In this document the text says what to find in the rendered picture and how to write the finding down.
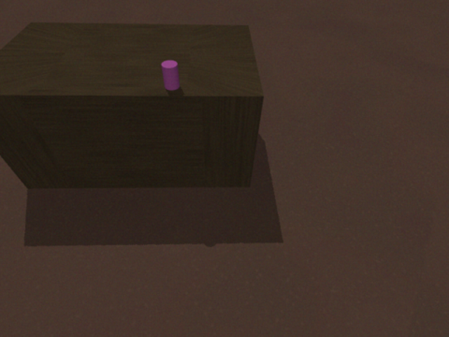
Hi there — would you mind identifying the can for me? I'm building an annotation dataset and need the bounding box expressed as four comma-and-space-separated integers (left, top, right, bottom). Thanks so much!
161, 60, 180, 91

